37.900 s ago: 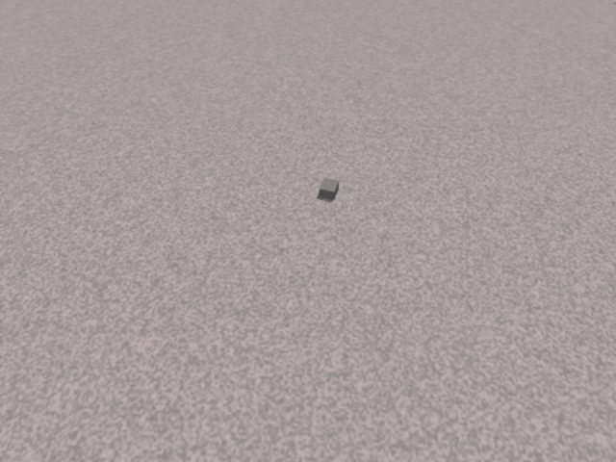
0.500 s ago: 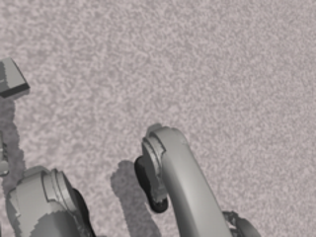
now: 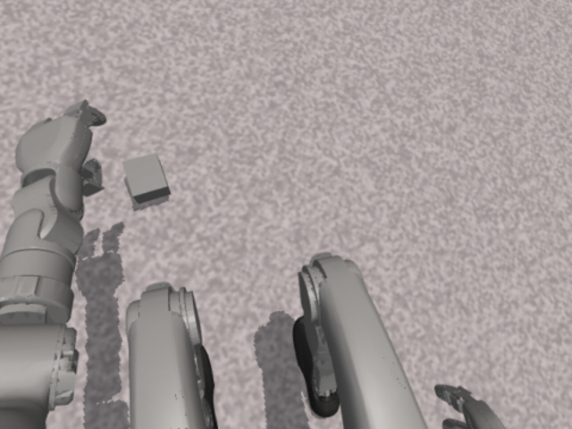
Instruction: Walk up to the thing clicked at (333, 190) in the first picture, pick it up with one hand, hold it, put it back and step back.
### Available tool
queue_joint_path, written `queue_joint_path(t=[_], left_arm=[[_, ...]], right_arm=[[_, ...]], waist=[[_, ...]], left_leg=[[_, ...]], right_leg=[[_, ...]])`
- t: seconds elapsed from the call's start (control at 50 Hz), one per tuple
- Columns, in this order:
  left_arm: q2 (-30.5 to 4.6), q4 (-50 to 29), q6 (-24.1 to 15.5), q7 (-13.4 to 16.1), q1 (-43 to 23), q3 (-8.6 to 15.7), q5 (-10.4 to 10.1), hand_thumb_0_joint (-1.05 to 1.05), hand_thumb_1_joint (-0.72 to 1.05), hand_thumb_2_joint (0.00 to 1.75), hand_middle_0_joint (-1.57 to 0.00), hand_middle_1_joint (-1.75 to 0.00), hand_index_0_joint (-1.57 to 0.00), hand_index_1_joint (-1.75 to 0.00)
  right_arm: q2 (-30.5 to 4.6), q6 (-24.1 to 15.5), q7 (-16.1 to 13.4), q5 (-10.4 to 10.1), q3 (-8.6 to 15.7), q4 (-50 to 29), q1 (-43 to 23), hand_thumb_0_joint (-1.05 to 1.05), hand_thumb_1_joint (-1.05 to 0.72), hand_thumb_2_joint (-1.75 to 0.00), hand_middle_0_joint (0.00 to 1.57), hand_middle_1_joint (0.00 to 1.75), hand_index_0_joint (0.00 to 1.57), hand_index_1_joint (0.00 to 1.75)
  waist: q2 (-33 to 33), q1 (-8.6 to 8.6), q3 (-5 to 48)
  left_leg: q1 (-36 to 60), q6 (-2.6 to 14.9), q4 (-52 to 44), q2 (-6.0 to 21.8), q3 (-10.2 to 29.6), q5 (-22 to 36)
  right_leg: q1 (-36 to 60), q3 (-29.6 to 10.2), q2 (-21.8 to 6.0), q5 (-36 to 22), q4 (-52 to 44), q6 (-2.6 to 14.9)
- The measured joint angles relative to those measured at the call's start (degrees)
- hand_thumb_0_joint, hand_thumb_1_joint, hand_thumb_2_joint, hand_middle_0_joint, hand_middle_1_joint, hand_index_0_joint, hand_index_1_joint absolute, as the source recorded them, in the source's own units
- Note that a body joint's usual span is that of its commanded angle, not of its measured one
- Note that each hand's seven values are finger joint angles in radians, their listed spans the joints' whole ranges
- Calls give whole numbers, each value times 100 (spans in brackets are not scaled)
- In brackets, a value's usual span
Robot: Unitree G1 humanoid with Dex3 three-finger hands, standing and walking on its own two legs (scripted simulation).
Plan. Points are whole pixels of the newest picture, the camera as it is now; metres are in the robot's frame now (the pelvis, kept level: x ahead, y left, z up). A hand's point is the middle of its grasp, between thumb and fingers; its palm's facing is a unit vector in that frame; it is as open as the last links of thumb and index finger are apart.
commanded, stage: home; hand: left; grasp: from above
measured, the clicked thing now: (147, 178) +0.58 +0.20 -0.38
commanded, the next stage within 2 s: none
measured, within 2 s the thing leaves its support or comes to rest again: neither
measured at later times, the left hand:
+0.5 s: hand (27, 288) +0.31 +0.20 +0.09, palm faces -0.02 -0.91 -0.41, open 7.4 cm
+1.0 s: hand out of the picture +0.23 +0.21 +0.26, palm faces +0.18 -0.96 -0.21, open 7.4 cm
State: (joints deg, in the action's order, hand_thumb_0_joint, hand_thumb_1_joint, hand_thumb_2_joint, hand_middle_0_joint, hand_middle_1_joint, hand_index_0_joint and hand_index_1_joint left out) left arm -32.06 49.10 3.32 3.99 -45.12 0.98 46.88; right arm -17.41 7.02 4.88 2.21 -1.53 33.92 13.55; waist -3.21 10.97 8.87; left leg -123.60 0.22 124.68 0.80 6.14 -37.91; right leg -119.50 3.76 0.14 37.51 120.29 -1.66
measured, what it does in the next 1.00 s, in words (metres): rises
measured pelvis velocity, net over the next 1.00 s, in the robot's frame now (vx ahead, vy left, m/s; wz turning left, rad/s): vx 0.08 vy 0.01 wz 0.11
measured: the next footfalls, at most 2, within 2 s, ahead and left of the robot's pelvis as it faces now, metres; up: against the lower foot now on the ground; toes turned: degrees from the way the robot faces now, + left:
none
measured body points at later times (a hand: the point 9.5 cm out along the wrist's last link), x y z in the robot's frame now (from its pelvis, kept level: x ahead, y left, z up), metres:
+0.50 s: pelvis +0.02 +0.00 +0.19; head +0.13 +0.03 +0.63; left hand +0.31 +0.25 +0.12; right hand +0.21 -0.24 +0.10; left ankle +0.08 +0.12 -0.37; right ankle +0.10 -0.13 -0.37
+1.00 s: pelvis +0.08 +0.01 +0.31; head +0.10 +0.02 +0.76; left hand +0.22 +0.26 +0.28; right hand +0.26 -0.22 +0.25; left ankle +0.08 +0.12 -0.37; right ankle +0.10 -0.13 -0.37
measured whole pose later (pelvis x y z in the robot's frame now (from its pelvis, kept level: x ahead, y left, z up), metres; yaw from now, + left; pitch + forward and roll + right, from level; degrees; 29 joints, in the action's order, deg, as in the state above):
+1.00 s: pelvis +0.08 +0.01 +0.31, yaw +7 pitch +11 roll -3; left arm -12.5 -5.7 25.5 3.6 28.2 2.1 -3.8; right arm -12.2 -9.3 -10.6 -1.5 -2.3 29.8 17.0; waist -3.0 3.4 10.7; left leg -41.6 0.0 57.9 1.6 3.0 -27.6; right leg -38.1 2.9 0.0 26.3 53.2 -1.1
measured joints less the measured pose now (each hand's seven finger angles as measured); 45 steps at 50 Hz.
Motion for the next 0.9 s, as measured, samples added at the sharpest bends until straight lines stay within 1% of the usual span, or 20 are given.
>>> queue_joint_path(t=[0.06, 0.12, 0.16, 0.22, 0.28, 0.4, 0.48, 0.52, 0.62, 0.7, 0.74, 0.8, 0.9], left_arm=[[187, -260, 293, -33, 448, -41, -476, 0, 57, 112, -28, -61, -26, -63], [371, -634, 615, -139, 966, -153, -1062, 0, 70, 107, -26, -52, -25, -53], [522, -886, 780, -183, 1318, -240, -1463, 0, 76, 103, -25, -47, -24, -47], [756, -1245, 947, -173, 1849, -344, -1973, 0, 82, 98, -23, -40, -23, -41], [990, -1551, 1041, -67, 2341, -362, -2413, 0, 85, 95, -23, -36, -22, -36], [1352, -2017, 1224, 228, 3155, -229, -3190, 1, 88, 91, -22, -32, -22, -32], [1504, -2363, 1376, 295, 3676, -117, -3778, 1, 89, 90, -21, -31, -21, -31], [1567, -2557, 1444, 298, 3946, -83, -4021, 1, 89, 90, -21, -31, -21, -31], [1748, -3078, 1648, 266, 4615, 35, -4534, 1, 90, 90, -21, -30, -21, -31], [1887, -3537, 1805, 222, 5186, 138, -4830, 1, 90, 90, -21, -30, -21, -30], [1936, -3782, 1879, 193, 5475, 172, -4936, 1, 90, 90, -21, -30, -21, -30], [1979, -4201, 1991, 153, 5948, 196, -5034, 1, 90, 90, -21, -30, -21, -30], [1978, -4969, 2130, 78, 6777, 149, -5074, 1, 90, 90, -21, -30, -20, -30]], right_arm=[[50, -29, -74, -89, 133, 13, -176, 0, -90, -90, 21, 30, 20, 30], [119, -122, -162, -175, 220, -38, -306, 1, -91, -90, 20, 30, 20, 30], [158, -206, -240, -226, 225, -60, -378, 1, -91, -90, 20, 30, 20, 30], [222, -358, -370, -298, 189, -66, -486, 1, -91, -90, 20, 30, 20, 30], [299, -536, -511, -355, 131, -54, -575, 1, -91, -90, 21, 30, 20, 30], [458, -836, -740, -434, 35, 14, -651, 1, -91, -90, 21, 30, 20, 30], [526, -981, -856, -437, -3, 25, -609, 1, -91, -90, 21, 30, 21, 30], [539, -1047, -916, -433, -21, 22, -553, 1, -91, -90, 21, 30, 21, 30], [533, -1177, -1100, -451, -76, -2, -330, 1, -91, -90, 21, 30, 21, 30], [524, -1272, -1243, -456, -107, -42, -127, 1, -91, -90, 21, 30, 21, 30], [523, -1317, -1303, -455, -114, -84, -27, 1, -91, -90, 21, 30, 20, 30], [528, -1378, -1377, -451, -115, -170, 120, 1, -91, -90, 21, 30, 20, 30], [529, -1503, -1480, -414, -90, -307, 310, 1, -91, -90, 21, 30, 20, 30]], waist=[[-14, -177, 154], [-24, -348, 276], [-16, -446, 337], [10, -535, 396], [46, -559, 410], [132, -542, 391], [160, -539, 320], [161, -541, 283], [163, -569, 202], [141, -579, 159], [132, -589, 128], [125, -613, 97], [80, -675, 136]], left_leg=[[427, 14, -407, 23, -71, 59], [902, 18, -842, 38, -119, 122], [1250, 12, -1140, 40, -142, 161], [1799, 0, -1584, 38, -162, 214], [2363, -17, -2025, 27, -171, 268], [3480, -55, -2909, 14, -203, 387], [4236, -70, -3515, 35, -223, 482], [4617, -74, -3827, 45, -231, 537], [5573, -84, -4607, 66, -251, 679], [6290, -83, -5198, 76, -249, 793], [6632, -81, -5478, 82, -252, 848], [7119, -71, -5877, 91, -268, 925], [7779, -48, -6402, 100, -300, 1010]], right_leg=[[392, -49, 2, -67, -378, 2], [842, -77, 1, -136, -795, 3], [1180, -87, -6, -174, -1080, 12], [1720, -89, -19, -223, -1510, 23], [2281, -82, -39, -265, -1935, 34], [3374, -83, -67, -360, -2771, 71], [4112, -84, -55, -459, -3366, 91], [4489, -82, -48, -517, -3678, 99], [5441, -80, -32, -673, -4469, 108], [6175, -62, -24, -799, -5089, 109], [6526, -58, -18, -863, -5387, 107], [7018, -64, -10, -957, -5810, 102], [7696, -82, -1, -1078, -6388, 83]])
